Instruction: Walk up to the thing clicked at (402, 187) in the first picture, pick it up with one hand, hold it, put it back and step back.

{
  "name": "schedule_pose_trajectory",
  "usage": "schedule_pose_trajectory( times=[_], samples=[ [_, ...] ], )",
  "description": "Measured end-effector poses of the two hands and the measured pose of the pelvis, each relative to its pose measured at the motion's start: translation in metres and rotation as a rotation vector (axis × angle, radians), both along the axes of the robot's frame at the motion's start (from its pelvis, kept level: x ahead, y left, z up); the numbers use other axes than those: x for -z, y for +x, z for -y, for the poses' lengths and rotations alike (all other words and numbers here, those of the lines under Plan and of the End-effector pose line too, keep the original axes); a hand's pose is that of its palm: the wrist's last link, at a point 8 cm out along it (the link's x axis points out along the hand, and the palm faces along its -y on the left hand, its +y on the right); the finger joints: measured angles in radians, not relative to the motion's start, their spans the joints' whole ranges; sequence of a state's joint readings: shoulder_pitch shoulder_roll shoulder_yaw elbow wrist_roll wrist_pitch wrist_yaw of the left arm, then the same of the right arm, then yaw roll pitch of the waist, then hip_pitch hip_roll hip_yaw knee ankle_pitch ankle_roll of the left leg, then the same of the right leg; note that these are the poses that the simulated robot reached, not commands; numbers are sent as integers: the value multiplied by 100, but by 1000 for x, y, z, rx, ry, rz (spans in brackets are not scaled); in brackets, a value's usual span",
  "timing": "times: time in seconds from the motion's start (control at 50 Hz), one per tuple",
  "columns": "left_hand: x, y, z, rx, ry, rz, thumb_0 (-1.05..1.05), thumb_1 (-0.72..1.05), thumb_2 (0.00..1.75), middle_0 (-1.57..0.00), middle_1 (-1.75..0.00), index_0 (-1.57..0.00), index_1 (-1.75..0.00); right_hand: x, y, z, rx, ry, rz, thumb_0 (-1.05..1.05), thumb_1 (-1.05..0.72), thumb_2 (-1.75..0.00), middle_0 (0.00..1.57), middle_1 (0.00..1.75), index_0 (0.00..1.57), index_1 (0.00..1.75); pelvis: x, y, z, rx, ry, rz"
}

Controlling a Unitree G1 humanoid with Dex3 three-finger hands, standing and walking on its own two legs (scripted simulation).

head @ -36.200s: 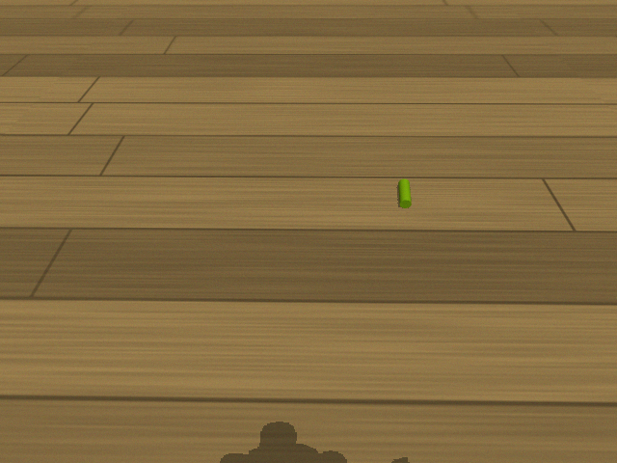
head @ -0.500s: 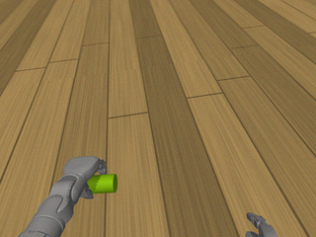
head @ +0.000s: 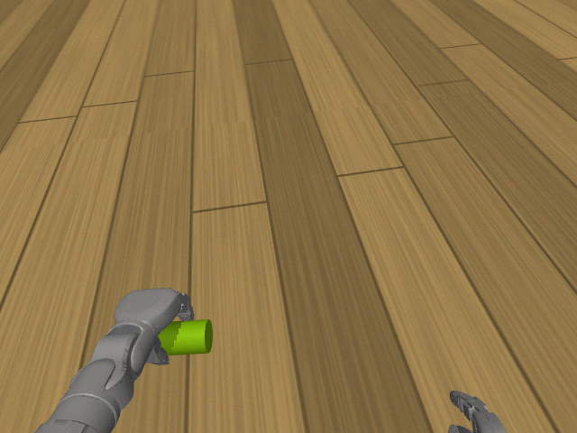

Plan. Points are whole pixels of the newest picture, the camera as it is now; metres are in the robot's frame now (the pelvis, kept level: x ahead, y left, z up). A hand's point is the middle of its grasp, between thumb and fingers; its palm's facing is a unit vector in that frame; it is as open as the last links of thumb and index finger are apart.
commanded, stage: crouch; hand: left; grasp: from above
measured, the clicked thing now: (163, 338) +0.30 +0.22 -0.09
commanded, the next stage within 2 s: lower in 1.72 s
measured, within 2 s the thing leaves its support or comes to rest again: neither
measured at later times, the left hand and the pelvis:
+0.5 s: hand (191, 346) +0.36 +0.23 -0.28, palm faces -0.40 +0.07 -0.91, open 8.3 cm; pelvis -0.06 +0.01 -0.16, yaw +0 degrees
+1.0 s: hand (211, 356) +0.40 +0.23 -0.48, palm faces -0.46 +0.00 -0.89, open 8.3 cm; pelvis -0.07 +0.00 -0.32, yaw -2 degrees
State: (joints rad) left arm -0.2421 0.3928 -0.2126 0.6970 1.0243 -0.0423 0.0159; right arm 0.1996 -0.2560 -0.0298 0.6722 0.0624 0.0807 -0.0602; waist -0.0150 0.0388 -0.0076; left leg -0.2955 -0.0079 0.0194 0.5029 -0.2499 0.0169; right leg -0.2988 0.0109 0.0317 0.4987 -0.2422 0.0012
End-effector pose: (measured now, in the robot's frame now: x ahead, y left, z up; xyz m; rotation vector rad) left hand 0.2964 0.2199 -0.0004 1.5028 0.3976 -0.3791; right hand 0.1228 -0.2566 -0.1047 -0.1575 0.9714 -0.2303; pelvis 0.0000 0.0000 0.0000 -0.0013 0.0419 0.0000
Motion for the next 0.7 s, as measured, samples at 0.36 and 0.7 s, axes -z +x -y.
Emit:
schedule_pose_trajectory(
  times=[0.36,0.7],
  samples=[
    [149,35,-4,61,93,52,-1,23,32,-84,-41,-85,-38,96,-89,30,12,-119,-245,0,-90,-89,20,30,20,30,99,-37,-3,-14,-32,-325],
    [312,83,-7,-10,77,23,-1,24,32,-85,-38,-86,-36,245,-188,8,63,-94,-448,0,-90,-89,20,30,20,30,242,-75,-6,-3,-52,-562]
  ],
)
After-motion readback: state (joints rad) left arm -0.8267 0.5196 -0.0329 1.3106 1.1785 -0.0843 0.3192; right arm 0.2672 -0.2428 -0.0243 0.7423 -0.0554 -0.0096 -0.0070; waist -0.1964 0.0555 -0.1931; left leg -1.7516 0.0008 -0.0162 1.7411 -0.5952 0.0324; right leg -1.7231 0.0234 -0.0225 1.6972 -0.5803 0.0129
